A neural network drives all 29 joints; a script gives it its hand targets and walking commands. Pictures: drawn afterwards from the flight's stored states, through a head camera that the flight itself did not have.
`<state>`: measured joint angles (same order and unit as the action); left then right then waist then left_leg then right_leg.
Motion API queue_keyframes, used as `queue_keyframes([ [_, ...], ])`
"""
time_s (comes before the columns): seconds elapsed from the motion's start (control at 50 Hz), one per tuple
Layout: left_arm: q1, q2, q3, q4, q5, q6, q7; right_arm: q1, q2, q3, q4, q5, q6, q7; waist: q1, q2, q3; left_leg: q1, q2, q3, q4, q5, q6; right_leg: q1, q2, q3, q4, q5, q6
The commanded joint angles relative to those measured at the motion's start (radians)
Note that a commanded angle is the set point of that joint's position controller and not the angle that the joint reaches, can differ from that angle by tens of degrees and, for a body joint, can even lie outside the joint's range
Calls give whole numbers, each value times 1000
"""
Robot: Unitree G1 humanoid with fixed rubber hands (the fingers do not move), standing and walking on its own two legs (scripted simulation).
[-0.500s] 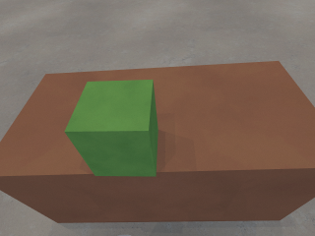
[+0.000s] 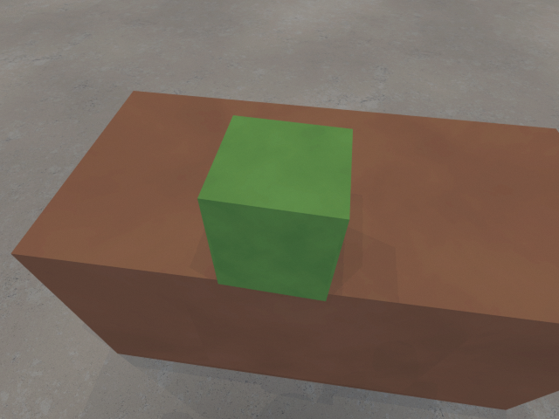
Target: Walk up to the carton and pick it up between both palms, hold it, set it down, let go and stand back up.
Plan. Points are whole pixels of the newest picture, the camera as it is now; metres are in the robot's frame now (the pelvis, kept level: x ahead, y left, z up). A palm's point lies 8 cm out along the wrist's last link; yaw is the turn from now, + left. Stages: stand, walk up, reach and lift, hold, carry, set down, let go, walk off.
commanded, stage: walk up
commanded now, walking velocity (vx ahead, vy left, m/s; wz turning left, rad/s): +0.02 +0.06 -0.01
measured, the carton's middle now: (281, 211) +0.47 +0.04 -0.01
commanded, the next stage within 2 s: none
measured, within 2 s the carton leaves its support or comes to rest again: neither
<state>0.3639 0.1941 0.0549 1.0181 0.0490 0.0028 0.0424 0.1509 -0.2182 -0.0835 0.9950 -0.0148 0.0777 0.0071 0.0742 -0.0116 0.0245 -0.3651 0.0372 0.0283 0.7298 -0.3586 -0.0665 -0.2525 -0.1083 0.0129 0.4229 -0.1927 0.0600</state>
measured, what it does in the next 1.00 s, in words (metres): steps on the spot: left foot, then right foot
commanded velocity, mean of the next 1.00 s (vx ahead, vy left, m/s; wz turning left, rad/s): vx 0.01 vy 0.00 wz -0.04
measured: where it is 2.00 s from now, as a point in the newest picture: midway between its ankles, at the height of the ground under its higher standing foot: outside the picture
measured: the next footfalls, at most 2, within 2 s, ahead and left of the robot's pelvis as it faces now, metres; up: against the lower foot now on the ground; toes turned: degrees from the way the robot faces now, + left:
left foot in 0.06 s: +0.04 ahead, +0.15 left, +0.00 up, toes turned +2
right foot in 0.58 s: +0.02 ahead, -0.02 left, +0.00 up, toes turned +1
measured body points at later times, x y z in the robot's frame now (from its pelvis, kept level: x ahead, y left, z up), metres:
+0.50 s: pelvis +0.01 +0.10 +0.00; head +0.02 +0.13 +0.45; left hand -0.02 +0.32 -0.17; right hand -0.01 -0.10 -0.15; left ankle +0.00 +0.15 -0.74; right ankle -0.04 -0.03 -0.72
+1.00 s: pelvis +0.01 +0.07 +0.00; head +0.02 +0.07 +0.45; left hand -0.01 +0.27 -0.16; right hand -0.02 -0.14 -0.16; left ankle +0.00 +0.15 -0.74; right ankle -0.02 -0.02 -0.74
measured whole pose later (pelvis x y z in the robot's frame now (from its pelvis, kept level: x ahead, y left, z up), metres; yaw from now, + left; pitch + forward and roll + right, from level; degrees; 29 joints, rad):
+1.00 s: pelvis +0.01 +0.07 +0.00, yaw -2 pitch -1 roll +0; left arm 0.30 0.09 -0.01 1.18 0.02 -0.02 0.04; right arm 0.30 -0.13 -0.01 1.16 -0.01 -0.01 -0.05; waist 0.00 0.00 0.04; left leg -0.13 -0.04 0.10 0.37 -0.22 0.06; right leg -0.11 0.05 0.04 0.40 -0.26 -0.04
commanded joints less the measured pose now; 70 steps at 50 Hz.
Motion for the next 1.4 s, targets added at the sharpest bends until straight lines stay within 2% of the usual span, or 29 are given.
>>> queue_keyframes([
  [0.0, -47, 127, 25, -29, -11, 12, -7, 203, -9, 2, 19, 23, -47, -18, -122, -166, -37, 336, -16, 10, -389, 169, 30, -141, -67, 123, -32, -113, -121],
  [0.02, 19, 65, 11, 1, -18, 16, -10, 248, -62, -6, 33, 11, -71, -24, -126, 39, -63, 421, 81, -78, -462, 185, 12, -187, 17, 44, 120, -189, -97],
  [0.04, 58, -2, -9, -3, -24, 21, -7, 248, -138, -11, 24, 0, -87, -26, -113, 286, -49, 362, 278, -305, -544, 130, 19, -261, 76, -10, 277, -369, -60],
  [0.06, 91, 7, 0, 8, -17, 35, -5, 183, -146, -2, 11, 3, -88, -28, -62, 251, 26, 182, 337, -348, -584, 45, 11, -218, 70, 27, 330, -348, -53],
  [0.08, 73, 12, -8, -2, -25, 48, -6, 108, -146, -2, -8, 9, -85, -27, -60, 339, 80, 7, 330, -353, -651, -131, 60, -149, 56, 70, 337, -314, -59],
  [0.1, 43, 40, -2, 11, -26, 55, -12, 36, -112, 8, -27, 11, -85, -23, -51, 324, 164, -62, 277, -313, -686, -196, 36, -138, 44, 87, 369, -258, -66],
  [0.12, 34, 55, 2, 29, -26, 57, -21, 9, -60, 30, -33, 16, -90, -20, -43, 279, 193, -45, 207, -240, -673, -121, 9, -138, 55, 89, 382, -195, -75],
  [0.14, 72, 44, 3, 66, -29, 56, -29, 5, -33, 42, -34, 14, -93, -23, -20, 226, 179, 38, 160, -172, -638, 13, -24, -157, 65, 77, 399, -148, -78],
  [0.16, 112, 33, 0, 88, -25, 52, -32, 25, -29, 50, -25, 10, -100, -27, -7, 216, 140, 132, 143, -122, -587, 190, -28, -168, 68, 68, 396, -120, -79],
  [0.18, 143, 21, -1, 111, -25, 49, -31, 63, -29, 50, -10, 9, -106, -29, -5, 180, 84, 205, 134, -97, -553, 305, -27, -164, 82, 50, 403, -103, -76],
  [0.22, 122, 25, 2, 118, -29, 43, -24, 130, -13, 56, 19, 13, -119, -28, -29, 132, 14, 264, 144, -105, -532, 364, -4, -136, 95, 33, 389, -80, -67],
  [0.24, 81, 36, 5, 110, -30, 43, -21, 161, 3, 62, 33, 13, -124, -30, -47, 125, -3, 272, 151, -129, -535, 356, 5, -118, 95, 31, 375, -71, -61],
  [0.28, 30, 29, 0, 99, -35, 44, -17, 182, 13, 69, 53, 11, -129, -38, -56, 136, -9, 272, 155, -146, -534, 379, 34, -99, 87, 31, 334, -65, -49],
  [0.34, 34, 9, -11, 116, -36, 49, -11, 170, 5, 68, 57, 3, -131, -49, -51, 156, 3, 293, 178, -163, -532, 383, 85, -95, 74, 34, 283, -98, -38],
  [0.38, 13, 10, -14, 125, -36, 49, -3, 191, 17, 69, 67, 0, -131, -52, -65, 151, 10, 301, 186, -190, -528, 407, 105, -74, 72, 34, 224, -133, -36],
  [0.46, 6, -10, -25, 151, -43, 41, 5, 249, 15, 67, 93, -5, -125, -59, -82, 86, 22, 355, 210, -238, -500, 552, 146, -47, 70, 30, 101, -193, -36],
  [0.52, 38, -21, -30, 183, -48, 26, 8, 242, 5, 63, 106, -3, -122, -58, -62, 37, 8, 360, 188, -224, -463, 602, 155, 34, 64, 41, -34, -67, -52],
  [0.56, 53, -22, -32, 197, -46, 15, 9, 242, 13, 63, 116, 1, -118, -55, -61, 4, -4, 318, 133, -183, -452, 497, 146, 122, 40, 67, -84, 82, -66],
  [0.58, 44, -18, -34, 198, -44, 11, 9, 246, 20, 62, 121, 4, -114, -54, -71, -3, 8, 292, 108, -167, -459, 409, 141, 139, 28, 79, -86, 113, -72],
  [0.62, 11, -16, -42, 189, -44, 9, 4, 239, 27, 62, 120, 6, -106, -55, -86, -48, 79, 246, 78, -132, -481, 221, 137, 82, 22, 94, -74, 89, -82],
  [0.64, -14, -17, -43, 180, -48, 7, 1, 227, 25, 61, 122, 3, -102, -59, -84, -71, 122, 255, 71, -108, -475, 207, 132, 20, 25, 93, -67, 78, -86],
  [0.7, -17, -32, -50, 158, -42, -1, 0, 240, 3, 53, 125, -2, -97, -60, -90, -43, 121, 259, 87, -95, -444, 183, 139, -16, 29, 89, -58, 50, -91],
  [0.76, -4, -32, -50, 145, -38, -7, -1, 235, 23, 60, 127, -2, -95, -59, -84, -7, 101, 251, 89, -91, -457, 103, 143, -16, 34, 95, -52, 7, -100],
  [0.84, 4, -28, -50, 139, -34, -22, 1, 208, 41, 65, 129, 0, -97, -59, -75, 25, 59, 285, 67, -58, -417, 203, 140, 3, 17, 127, -70, 88, -112],
  [0.96, 9, -23, -56, 145, -33, -37, 7, 226, 43, 68, 165, 6, -91, -58, -81, -6, 38, 305, 56, -51, -396, 360, 132, 68, -18, 147, -104, 293, -116],
  [1.08, 22, -29, -59, 155, -36, -32, 10, 223, 33, 65, 180, 4, -84, -56, -78, -26, 56, 321, 59, -57, -417, 291, 122, 45, -3, 136, -140, 186, -116],
  [1.14, 25, -29, -57, 156, -36, -30, 9, 226, 37, 68, 191, 3, -84, -57, -75, -14, 62, 318, 61, -58, -424, 270, 118, 40, 7, 130, -150, 135, -115],
  [1.26, 35, -35, -60, 162, -38, -30, 9, 224, 42, 69, 198, 1, -86, -57, -73, 10, 81, 302, 66, -64, -432, 253, 117, 26, 12, 125, -154, 95, -116],
  [1.38, 39, -37, -60, 169, -37, -29, 8, 230, 47, 73, 202, 1, -89, -57, -73, 1, 89, 290, 69, -67, -432, 236, 117, 18, 18, 120, -155, 72, -118],
])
